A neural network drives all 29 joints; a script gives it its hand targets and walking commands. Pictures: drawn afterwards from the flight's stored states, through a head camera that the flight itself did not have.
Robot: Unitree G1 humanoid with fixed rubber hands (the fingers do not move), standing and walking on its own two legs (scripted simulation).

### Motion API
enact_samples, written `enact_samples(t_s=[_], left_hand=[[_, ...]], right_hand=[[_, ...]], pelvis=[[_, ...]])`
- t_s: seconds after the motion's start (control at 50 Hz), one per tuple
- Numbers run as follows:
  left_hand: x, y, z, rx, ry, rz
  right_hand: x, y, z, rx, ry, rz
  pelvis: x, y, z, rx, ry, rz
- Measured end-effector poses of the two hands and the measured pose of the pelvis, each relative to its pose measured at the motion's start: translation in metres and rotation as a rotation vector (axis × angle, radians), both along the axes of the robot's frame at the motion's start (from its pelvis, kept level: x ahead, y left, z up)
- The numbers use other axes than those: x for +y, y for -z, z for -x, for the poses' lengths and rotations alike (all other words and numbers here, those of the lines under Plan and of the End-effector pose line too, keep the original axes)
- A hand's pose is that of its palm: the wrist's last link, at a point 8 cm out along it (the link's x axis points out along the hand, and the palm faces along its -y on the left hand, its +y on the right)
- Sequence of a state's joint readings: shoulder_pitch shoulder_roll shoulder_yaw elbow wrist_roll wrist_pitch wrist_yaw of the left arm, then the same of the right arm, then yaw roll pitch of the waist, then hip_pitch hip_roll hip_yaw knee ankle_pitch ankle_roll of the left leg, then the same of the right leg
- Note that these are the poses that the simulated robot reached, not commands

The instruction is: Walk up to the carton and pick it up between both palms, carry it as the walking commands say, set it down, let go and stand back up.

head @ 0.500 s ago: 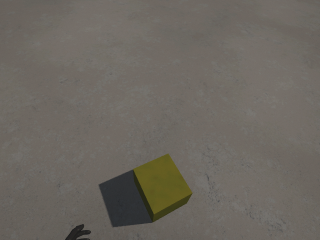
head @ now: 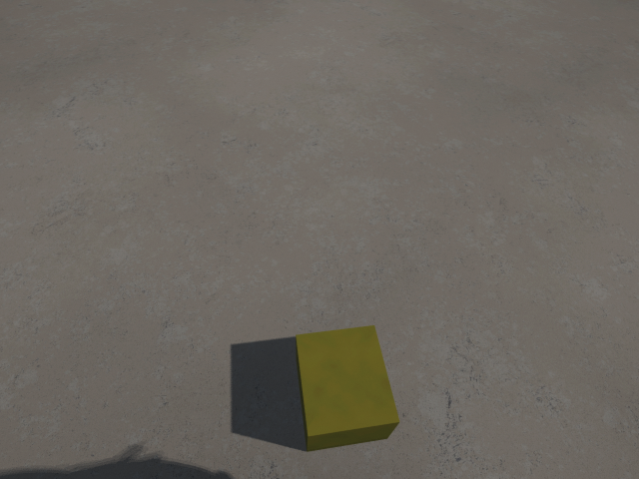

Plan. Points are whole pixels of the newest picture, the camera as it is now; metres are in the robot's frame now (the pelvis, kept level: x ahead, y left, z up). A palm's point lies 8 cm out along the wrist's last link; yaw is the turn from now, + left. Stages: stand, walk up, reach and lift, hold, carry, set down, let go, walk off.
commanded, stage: walk up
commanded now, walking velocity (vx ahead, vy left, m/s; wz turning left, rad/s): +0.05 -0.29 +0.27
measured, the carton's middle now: (341, 386) +0.47 -0.06 -0.68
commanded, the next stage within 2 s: stand in 1.10 s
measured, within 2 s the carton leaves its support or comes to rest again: neither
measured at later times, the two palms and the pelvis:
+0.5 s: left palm out of the picture +0.09 +0.14 -0.09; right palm out of the picture +0.09 -0.40 -0.14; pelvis +0.03 -0.13 +0.01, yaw +5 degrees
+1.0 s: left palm out of the picture +0.01 +0.15 -0.15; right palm out of the picture +0.14 -0.30 -0.12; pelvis +0.03 -0.08 +0.00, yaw +7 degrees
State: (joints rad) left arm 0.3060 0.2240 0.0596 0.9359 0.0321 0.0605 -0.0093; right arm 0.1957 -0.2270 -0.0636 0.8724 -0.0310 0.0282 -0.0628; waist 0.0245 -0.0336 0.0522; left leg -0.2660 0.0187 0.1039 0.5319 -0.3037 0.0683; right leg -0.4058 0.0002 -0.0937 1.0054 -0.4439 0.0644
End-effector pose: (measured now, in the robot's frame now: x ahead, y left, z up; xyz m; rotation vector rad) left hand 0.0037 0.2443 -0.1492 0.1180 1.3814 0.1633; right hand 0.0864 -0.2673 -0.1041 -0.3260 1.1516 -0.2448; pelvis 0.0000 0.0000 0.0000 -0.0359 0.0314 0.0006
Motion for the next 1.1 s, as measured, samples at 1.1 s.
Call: enact_samples(t_s=[1.1], left_hand=[[-0.1, -0.012, -0.013, -0.058, -0.098, -0.023]], right_hand=[[-0.032, 0.027, -0.034, 0.044, -0.094, -0.18]], pelvis=[[-0.08, -0.005, -0.028, -0.057, -0.119, -0.048]])
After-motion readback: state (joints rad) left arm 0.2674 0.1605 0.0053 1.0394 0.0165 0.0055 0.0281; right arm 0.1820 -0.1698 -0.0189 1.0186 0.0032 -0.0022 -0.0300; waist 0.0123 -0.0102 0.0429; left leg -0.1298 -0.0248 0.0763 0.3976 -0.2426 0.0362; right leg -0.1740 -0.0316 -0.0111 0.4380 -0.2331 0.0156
